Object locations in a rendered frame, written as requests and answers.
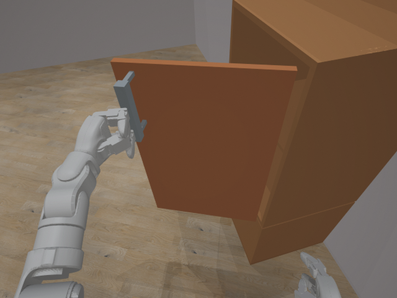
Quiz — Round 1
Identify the left robot upper arm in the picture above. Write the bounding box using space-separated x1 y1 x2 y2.
18 281 84 298

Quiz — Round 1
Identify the cupboard door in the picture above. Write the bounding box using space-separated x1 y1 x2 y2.
110 58 297 222

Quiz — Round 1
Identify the robot left hand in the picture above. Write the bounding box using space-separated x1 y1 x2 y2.
74 108 136 166

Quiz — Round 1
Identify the handle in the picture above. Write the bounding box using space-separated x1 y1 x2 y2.
114 71 147 142

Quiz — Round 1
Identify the left robot forearm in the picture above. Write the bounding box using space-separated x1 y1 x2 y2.
14 151 100 298

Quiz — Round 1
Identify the robot right hand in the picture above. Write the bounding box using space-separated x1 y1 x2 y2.
294 252 342 298

